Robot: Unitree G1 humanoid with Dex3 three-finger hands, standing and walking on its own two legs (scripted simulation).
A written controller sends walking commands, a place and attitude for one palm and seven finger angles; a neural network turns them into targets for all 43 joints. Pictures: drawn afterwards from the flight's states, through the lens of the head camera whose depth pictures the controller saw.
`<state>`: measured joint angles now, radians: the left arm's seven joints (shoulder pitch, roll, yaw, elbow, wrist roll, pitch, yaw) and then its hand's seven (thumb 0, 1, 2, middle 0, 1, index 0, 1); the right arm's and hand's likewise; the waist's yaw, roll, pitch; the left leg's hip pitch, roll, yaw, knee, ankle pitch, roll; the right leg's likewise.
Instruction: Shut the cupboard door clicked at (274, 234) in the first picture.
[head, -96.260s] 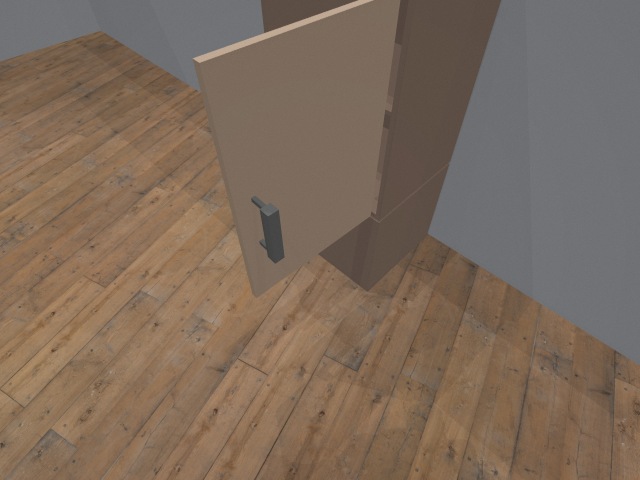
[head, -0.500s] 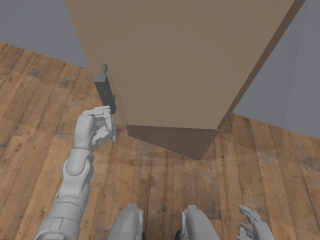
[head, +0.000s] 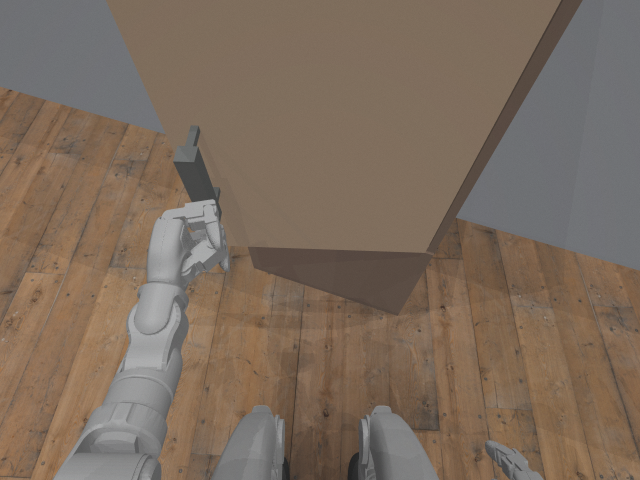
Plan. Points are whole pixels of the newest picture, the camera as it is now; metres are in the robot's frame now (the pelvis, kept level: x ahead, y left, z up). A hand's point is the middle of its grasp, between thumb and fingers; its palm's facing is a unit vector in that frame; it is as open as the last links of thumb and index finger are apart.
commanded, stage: push the door shut along its arc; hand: left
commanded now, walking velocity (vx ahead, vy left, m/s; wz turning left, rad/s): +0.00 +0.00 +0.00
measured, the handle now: (203, 177) +0.51 +0.17 +0.02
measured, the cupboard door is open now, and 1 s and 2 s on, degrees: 18 6 0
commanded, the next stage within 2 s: pull the fist back off the door in 1.96 s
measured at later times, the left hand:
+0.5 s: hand (229, 211) +0.45 +0.13 +0.03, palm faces -0.14 -0.99 -0.05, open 3.1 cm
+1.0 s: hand (253, 178) +0.50 +0.10 +0.02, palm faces -0.30 -0.95 -0.06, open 3.1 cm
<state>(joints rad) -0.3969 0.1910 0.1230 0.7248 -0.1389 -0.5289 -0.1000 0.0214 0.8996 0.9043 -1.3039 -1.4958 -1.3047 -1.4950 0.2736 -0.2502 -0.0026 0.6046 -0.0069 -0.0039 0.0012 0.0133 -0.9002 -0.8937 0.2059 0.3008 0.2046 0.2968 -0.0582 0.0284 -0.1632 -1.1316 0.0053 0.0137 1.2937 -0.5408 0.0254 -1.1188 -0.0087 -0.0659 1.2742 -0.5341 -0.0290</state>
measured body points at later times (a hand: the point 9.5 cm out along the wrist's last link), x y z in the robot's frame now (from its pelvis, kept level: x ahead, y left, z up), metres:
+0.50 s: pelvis +0.00 +0.01 -0.01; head +0.12 +0.01 +0.42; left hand +0.45 +0.18 +0.03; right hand +0.08 -0.26 -0.13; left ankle +0.04 +0.11 -0.62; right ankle +0.04 -0.11 -0.62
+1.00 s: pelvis -0.01 +0.02 -0.03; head +0.15 +0.04 +0.39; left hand +0.52 +0.15 +0.03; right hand +0.01 -0.26 -0.14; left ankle +0.04 +0.11 -0.62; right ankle +0.04 -0.11 -0.62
